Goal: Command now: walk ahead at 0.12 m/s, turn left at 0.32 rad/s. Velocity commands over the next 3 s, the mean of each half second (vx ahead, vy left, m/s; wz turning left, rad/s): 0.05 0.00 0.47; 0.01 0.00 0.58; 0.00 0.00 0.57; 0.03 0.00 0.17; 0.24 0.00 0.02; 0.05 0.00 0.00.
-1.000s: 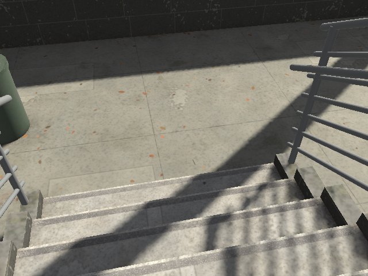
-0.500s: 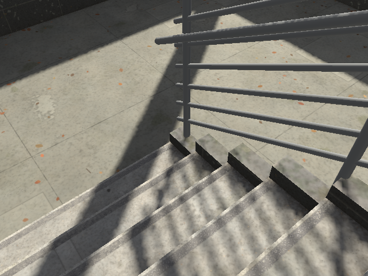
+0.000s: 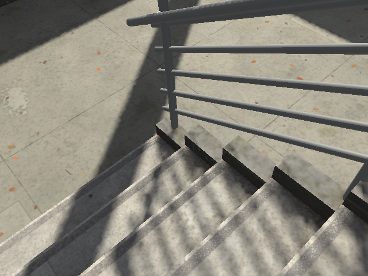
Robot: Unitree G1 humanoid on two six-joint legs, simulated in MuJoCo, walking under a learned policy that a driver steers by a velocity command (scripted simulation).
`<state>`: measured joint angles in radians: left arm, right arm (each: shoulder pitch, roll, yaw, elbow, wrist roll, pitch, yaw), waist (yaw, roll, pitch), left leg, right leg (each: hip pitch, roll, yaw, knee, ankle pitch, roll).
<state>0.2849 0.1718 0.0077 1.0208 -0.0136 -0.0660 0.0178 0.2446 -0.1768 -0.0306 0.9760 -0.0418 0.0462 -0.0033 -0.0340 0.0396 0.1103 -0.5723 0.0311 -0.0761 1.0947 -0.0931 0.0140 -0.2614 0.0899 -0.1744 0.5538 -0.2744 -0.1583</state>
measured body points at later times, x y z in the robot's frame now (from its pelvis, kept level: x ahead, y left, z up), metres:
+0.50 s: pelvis -0.01 +0.05 -0.01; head +0.00 +0.07 +0.44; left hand +0.06 +0.34 -0.13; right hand +0.16 -0.18 -0.12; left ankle -0.06 +0.12 -0.72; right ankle +0.06 -0.07 -0.65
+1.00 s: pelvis -0.02 +0.00 +0.01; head +0.02 -0.02 +0.46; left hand -0.08 +0.28 -0.08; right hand +0.26 -0.15 -0.10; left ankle -0.10 +0.10 -0.61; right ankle +0.05 -0.05 -0.72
